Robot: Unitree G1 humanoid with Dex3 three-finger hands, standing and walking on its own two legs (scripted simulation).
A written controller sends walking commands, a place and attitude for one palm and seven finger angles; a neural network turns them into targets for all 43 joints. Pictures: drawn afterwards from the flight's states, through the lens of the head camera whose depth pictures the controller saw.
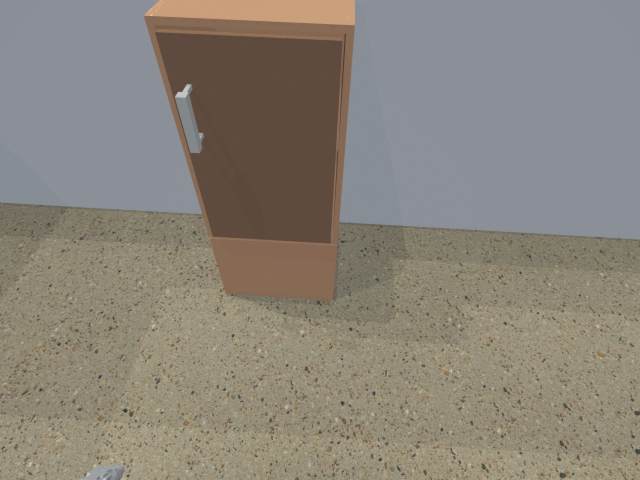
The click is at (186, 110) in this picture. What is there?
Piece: cupboard door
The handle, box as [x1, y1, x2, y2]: [175, 84, 203, 152]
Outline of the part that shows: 187,84 181,92 178,92 176,94 175,99 190,152 199,152 201,149 200,142 203,137 203,134 197,131 188,95 192,88 191,84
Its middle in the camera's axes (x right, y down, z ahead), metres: -0.29 -0.26 +0.85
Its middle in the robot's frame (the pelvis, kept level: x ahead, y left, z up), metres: +0.81 +0.33 +0.01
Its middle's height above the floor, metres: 0.78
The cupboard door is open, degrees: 0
